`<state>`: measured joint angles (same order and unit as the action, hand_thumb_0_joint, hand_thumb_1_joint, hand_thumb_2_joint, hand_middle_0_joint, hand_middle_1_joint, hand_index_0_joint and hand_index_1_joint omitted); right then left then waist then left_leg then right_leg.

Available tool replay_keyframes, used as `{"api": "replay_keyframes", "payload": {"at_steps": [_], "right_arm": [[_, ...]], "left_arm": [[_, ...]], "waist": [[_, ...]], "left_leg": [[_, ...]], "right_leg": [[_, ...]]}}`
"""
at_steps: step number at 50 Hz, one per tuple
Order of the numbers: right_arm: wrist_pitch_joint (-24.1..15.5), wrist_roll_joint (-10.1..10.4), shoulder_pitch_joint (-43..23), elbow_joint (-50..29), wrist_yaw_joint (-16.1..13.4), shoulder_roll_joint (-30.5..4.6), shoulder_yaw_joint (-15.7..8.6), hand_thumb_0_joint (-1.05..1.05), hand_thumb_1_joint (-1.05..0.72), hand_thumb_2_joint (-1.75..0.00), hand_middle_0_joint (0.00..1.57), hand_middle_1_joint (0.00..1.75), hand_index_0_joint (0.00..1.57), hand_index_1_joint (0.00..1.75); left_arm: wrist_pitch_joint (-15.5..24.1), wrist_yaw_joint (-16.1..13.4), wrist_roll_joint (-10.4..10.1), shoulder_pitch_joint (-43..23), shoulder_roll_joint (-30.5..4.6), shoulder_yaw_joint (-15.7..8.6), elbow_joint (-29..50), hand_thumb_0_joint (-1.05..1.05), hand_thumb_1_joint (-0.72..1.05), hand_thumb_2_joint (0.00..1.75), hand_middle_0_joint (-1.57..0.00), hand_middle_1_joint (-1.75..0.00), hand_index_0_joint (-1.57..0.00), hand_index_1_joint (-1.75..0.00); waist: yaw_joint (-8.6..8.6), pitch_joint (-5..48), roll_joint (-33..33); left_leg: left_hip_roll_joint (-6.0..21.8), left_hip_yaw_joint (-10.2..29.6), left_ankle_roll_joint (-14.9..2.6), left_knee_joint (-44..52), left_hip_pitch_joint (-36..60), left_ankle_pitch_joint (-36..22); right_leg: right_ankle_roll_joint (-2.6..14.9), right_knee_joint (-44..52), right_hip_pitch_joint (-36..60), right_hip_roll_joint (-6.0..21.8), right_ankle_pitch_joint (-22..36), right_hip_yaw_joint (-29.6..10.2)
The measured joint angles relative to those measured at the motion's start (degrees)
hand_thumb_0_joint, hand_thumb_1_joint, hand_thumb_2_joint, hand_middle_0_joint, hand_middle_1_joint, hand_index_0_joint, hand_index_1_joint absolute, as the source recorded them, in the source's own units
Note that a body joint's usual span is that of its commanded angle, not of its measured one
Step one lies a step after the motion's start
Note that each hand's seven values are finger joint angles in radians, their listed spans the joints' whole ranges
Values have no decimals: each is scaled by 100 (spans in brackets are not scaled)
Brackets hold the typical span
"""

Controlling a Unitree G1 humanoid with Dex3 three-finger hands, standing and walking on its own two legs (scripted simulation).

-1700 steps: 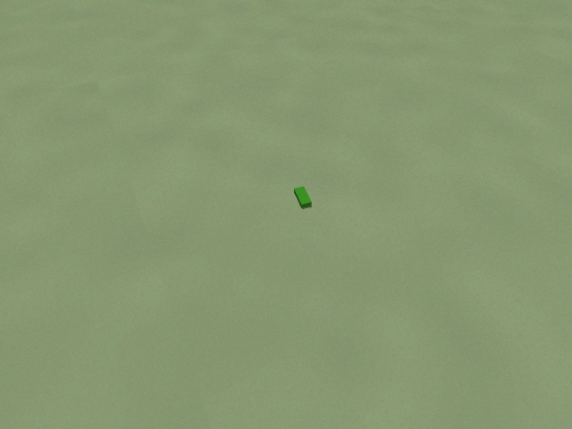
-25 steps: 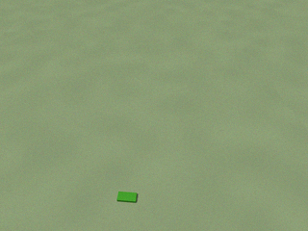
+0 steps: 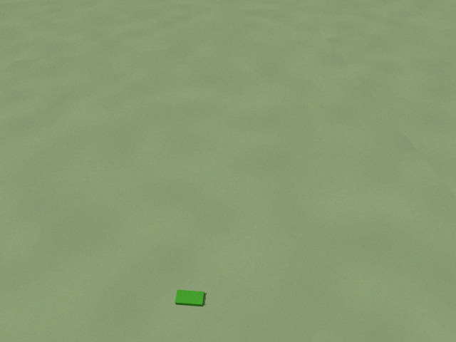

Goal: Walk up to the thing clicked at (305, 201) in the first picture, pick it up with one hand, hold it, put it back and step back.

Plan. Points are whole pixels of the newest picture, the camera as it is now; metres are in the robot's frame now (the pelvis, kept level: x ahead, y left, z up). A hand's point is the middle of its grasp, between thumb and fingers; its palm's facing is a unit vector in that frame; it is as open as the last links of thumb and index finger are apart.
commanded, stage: stand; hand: left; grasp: from above
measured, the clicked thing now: (190, 298) +0.45 +0.22 -0.77
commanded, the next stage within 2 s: step back in 1.54 s
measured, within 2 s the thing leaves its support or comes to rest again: neither
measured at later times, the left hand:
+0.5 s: hand out of the picture +0.07 +0.24 -0.16, palm faces +0.01 -0.94 -0.34, open 7.4 cm
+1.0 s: hand out of the picture +0.08 +0.25 -0.15, palm faces +0.01 -0.94 -0.35, open 7.4 cm
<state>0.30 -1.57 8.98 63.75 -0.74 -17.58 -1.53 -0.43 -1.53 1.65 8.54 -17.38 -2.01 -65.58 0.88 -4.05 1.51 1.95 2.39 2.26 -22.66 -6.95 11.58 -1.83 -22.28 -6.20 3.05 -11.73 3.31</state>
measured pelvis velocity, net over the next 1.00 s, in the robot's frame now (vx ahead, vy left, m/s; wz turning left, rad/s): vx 0.01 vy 0.00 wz -0.01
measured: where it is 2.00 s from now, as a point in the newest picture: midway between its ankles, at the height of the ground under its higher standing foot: outside the picture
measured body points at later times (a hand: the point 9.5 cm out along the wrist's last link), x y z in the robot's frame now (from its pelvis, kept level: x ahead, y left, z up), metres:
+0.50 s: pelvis +0.01 +0.00 +0.00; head +0.02 -0.01 +0.45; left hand +0.07 +0.29 -0.13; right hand +0.07 -0.29 -0.14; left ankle +0.01 +0.15 -0.74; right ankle +0.01 -0.14 -0.74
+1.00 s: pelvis +0.01 +0.00 +0.00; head +0.02 -0.01 +0.45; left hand +0.08 +0.29 -0.13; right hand +0.08 -0.30 -0.14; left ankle +0.01 +0.15 -0.74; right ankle +0.01 -0.14 -0.74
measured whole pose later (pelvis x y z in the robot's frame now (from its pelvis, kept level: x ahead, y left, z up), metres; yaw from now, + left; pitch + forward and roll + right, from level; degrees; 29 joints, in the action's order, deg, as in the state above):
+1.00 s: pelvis +0.01 +0.00 +0.00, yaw -1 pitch -3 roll +0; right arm -0.1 -1.2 6.6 65.0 -0.1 -19.1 -0.4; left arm 0.0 -0.4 1.0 6.4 -18.5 -1.7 -66.0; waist 0.4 -3.6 1.0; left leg 2.4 1.8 2.6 -19.6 -5.8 10.7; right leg -1.6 -19.8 -5.6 2.6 -11.0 2.9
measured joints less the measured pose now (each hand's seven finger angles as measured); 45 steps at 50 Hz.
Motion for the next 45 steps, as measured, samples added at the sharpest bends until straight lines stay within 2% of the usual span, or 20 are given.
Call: {"api": "replay_keyframes", "payload": {"at_steps": [45], "right_arm": [[-47,36,-248,114,58,-137,106,0,-90,-90,20,30,20,30]], "left_arm": [[31,106,-62,-242,-100,27,-51,1,90,89,-20,-30,-20,-30]], "waist": [[-46,36,-52]], "left_leg": [[44,-50,28,289,110,-76]], "right_leg": [[25,244,66,-44,70,-35]]}}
